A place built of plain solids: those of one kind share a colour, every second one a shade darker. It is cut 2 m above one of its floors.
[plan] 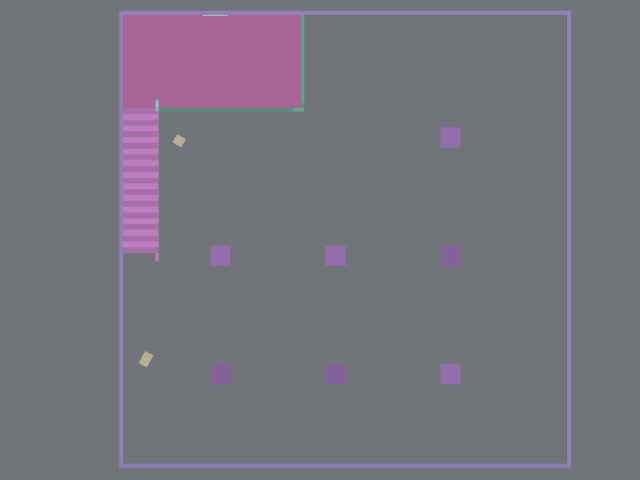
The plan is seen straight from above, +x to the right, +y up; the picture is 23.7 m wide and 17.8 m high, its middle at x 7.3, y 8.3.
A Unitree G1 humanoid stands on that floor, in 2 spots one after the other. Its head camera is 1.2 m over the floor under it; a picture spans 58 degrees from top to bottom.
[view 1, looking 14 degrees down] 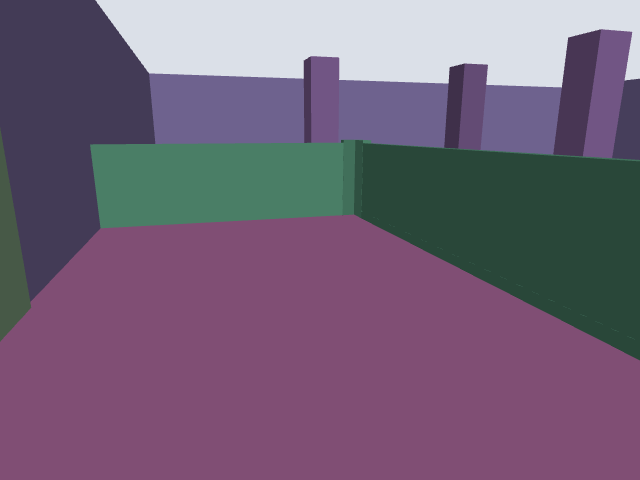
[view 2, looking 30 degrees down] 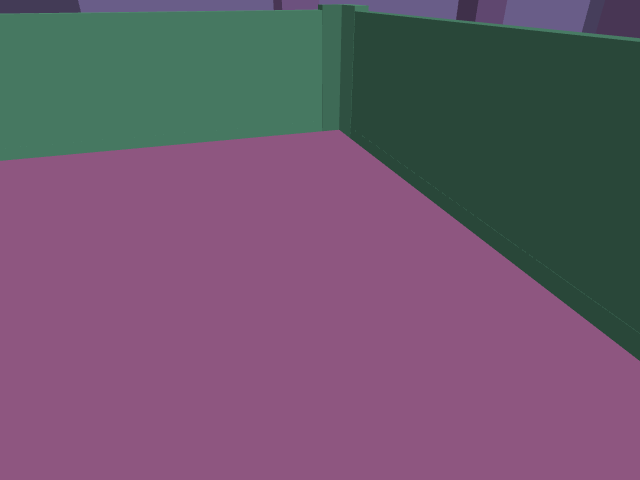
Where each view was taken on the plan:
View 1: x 0.60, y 15.44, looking -16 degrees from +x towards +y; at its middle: gal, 4.96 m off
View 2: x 2.60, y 14.69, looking -18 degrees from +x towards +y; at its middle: gal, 2.40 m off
